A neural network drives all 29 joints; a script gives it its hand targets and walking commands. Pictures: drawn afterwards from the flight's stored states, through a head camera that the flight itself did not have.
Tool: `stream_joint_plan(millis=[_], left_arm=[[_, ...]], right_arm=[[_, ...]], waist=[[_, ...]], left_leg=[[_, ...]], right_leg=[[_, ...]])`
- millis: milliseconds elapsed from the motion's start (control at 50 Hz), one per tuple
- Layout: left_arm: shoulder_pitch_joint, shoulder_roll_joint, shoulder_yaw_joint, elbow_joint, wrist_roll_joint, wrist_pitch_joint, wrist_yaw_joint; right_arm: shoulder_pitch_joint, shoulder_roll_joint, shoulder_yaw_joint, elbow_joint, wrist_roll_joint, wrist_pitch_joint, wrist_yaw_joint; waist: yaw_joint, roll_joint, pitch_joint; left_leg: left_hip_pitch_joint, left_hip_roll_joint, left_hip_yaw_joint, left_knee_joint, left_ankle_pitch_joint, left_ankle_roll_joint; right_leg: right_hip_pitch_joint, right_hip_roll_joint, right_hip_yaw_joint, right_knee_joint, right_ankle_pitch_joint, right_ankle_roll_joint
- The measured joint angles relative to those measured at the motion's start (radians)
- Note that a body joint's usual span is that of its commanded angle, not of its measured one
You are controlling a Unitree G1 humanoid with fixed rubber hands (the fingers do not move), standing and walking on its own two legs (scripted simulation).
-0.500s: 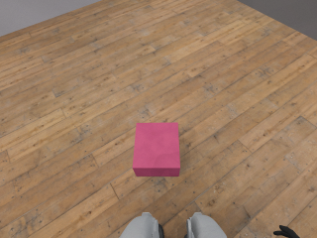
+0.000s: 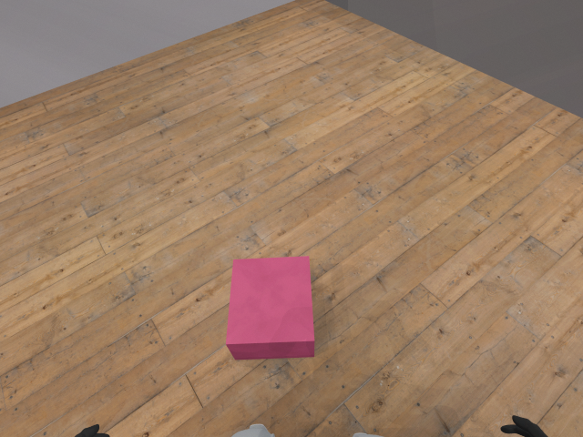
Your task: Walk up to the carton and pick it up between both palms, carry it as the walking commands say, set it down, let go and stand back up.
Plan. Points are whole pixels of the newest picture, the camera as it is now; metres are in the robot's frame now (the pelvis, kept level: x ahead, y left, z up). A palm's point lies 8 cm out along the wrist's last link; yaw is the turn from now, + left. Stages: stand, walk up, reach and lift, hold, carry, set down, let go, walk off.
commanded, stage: walk up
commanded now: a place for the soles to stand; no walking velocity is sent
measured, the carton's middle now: (272, 307) +0.59 +0.10 -0.66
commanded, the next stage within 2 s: none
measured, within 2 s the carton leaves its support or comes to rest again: neither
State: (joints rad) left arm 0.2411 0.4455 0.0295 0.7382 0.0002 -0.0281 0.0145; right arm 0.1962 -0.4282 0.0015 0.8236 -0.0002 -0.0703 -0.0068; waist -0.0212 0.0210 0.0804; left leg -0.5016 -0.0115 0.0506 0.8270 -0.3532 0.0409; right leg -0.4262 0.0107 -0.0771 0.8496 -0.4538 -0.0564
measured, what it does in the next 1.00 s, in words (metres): stands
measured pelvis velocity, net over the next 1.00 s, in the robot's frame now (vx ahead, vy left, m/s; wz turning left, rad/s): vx -0.03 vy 0.01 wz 0.00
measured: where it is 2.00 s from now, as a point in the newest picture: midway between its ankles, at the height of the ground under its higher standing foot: outside the picture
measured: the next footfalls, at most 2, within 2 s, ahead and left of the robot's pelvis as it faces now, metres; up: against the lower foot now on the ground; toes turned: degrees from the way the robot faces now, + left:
left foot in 1.38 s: +0.14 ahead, +0.22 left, +0.00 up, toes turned -4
right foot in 1.74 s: +0.13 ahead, -0.01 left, +0.00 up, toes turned -4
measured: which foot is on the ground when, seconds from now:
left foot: down 0.00-1.00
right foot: down 0.00-1.00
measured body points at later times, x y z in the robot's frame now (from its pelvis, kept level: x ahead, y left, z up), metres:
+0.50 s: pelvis -0.03 +0.01 +0.00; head -0.02 +0.00 +0.45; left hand +0.10 +0.33 -0.08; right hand +0.08 -0.31 -0.10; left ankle +0.05 +0.10 -0.70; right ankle +0.00 -0.08 -0.70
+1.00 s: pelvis -0.03 +0.01 +0.01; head -0.01 +0.00 +0.46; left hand +0.10 +0.33 -0.07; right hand +0.07 -0.31 -0.10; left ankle +0.05 +0.10 -0.70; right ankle +0.00 -0.08 -0.70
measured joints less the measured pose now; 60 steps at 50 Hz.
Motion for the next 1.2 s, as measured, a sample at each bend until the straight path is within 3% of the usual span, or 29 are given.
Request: stream_joint_plan(millis=[1040,1120,1200], left_arm=[[-0.008,0.0,0.0,0.0,0.0,0.0,-0.01],[0.036,0.0,0.0,0.0,0.0,-0.034,-0.001],[0.107,0.0,0.0,0.001,0.0,-0.039,0.016]], right_arm=[[0.002,0.016,0.0,0.04,0.0,-0.001,0.011],[0.002,0.005,0.0,0.041,0.0,0.054,0.051],[0.003,-0.011,0.0,0.04,0.0,0.084,0.08]], waist=[[0.0,0.0,-0.06],[0.001,0.001,-0.06],[0.0,0.002,-0.06]], left_leg=[[0.006,0.001,0.0,-0.07,0.083,0.001],[-0.016,0.003,-0.014,0.086,-0.043,0.001],[-0.03,0.038,-0.053,0.237,-0.049,0.001]], right_leg=[[0.0,0.001,-0.001,-0.06,0.08,0.0],[0.03,0.001,0.0,-0.06,0.071,0.0],[0.083,-0.011,0.0,-0.06,0.051,0.004]])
